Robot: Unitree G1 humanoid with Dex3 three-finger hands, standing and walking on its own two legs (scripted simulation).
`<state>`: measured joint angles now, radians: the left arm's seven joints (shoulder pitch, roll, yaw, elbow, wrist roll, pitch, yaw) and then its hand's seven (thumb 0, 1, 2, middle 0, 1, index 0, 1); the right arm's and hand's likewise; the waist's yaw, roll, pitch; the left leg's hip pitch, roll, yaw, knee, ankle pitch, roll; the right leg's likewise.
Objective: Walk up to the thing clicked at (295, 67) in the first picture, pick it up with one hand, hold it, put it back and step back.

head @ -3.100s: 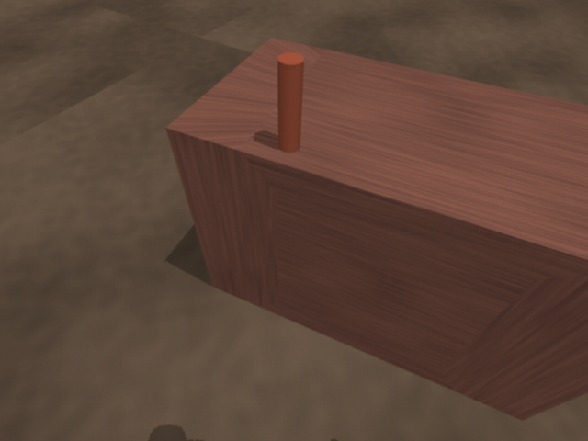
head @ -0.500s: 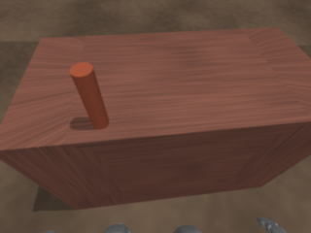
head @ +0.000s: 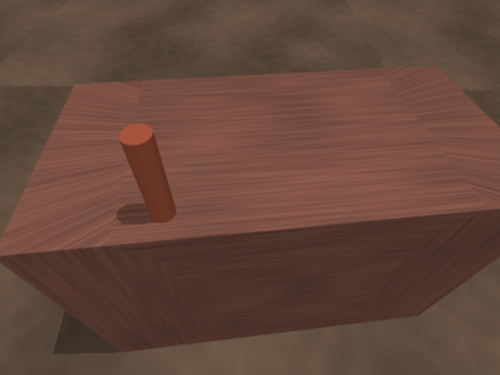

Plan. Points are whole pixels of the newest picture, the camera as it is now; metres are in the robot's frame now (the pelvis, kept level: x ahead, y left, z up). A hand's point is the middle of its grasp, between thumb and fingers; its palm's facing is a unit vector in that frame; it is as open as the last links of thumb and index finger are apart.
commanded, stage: walk up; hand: left
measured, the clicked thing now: (151, 179) +0.41 +0.16 +0.08
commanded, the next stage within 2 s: stand in 0.68 s
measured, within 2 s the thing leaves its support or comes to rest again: neither
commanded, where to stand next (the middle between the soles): +0.05 -0.01 m, yaw +4 degrees
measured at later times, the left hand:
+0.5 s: hand out of the picture +0.11 +0.25 -0.15, palm faces -0.01 -0.95 -0.31, open 7.4 cm
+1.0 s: hand out of the picture +0.09 +0.26 -0.14, palm faces -0.02 -0.94 -0.34, open 7.4 cm
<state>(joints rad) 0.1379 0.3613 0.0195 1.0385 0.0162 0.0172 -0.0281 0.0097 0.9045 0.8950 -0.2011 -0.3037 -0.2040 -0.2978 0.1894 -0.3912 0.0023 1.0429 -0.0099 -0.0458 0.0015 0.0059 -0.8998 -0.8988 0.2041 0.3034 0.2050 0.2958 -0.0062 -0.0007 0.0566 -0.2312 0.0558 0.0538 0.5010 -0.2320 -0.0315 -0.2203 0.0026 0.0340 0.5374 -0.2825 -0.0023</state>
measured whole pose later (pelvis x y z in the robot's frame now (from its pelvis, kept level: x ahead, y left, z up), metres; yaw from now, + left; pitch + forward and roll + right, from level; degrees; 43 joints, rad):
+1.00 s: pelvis +0.01 +0.01 +0.01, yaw +1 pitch -3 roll +0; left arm 0.08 0.34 0.00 1.14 0.01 -0.01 0.00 0.01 0.91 0.90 -0.20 -0.30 -0.20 -0.30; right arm 0.08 -0.35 0.00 1.14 -0.01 -0.01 0.01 0.00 -0.90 -0.90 0.20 0.30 0.20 0.30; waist -0.01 0.01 0.06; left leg -0.12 0.04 0.05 0.31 -0.15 -0.02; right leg -0.09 -0.01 0.03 0.32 -0.19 0.02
